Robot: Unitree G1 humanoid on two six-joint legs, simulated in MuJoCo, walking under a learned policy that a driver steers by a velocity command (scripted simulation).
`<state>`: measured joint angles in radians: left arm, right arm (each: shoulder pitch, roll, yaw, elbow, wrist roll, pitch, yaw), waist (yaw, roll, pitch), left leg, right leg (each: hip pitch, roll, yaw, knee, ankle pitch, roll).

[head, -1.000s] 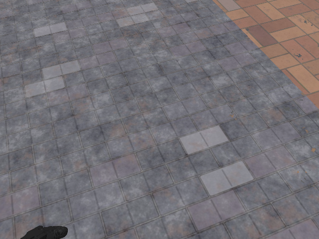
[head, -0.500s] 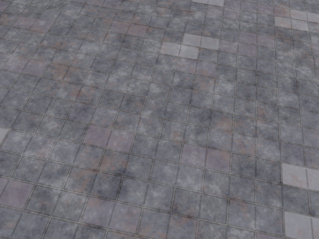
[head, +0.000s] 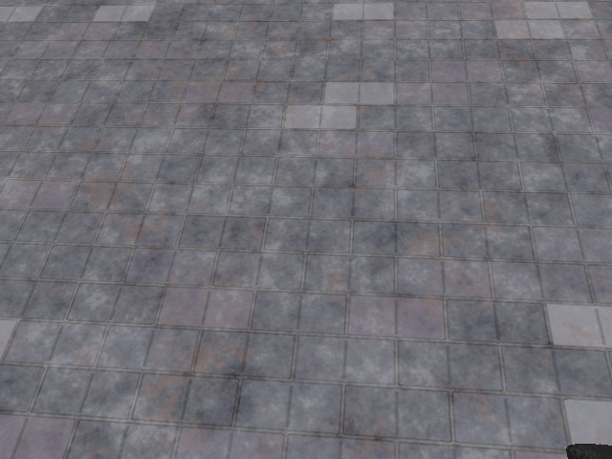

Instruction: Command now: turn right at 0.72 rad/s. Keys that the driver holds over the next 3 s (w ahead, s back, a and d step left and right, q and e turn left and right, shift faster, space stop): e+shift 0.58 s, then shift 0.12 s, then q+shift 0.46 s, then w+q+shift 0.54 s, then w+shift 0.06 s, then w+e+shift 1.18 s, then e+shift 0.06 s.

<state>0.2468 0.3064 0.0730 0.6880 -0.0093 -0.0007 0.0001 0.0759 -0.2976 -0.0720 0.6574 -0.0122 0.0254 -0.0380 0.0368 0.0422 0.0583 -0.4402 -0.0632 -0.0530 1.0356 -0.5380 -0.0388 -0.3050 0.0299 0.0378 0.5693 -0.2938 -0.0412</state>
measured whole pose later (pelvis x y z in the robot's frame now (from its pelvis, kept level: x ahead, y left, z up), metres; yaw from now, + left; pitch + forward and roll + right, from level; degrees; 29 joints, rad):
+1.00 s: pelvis +0.00 -0.03 +0.01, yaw -32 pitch +1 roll +0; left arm 0.08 0.21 0.02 0.64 0.03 0.02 0.04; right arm 0.25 -0.33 -0.09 0.76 0.03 0.07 -0.02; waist -0.04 0.04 0.05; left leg -0.50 0.05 0.01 1.10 -0.40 -0.13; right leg -0.20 -0.03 -0.15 0.44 -0.25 -0.05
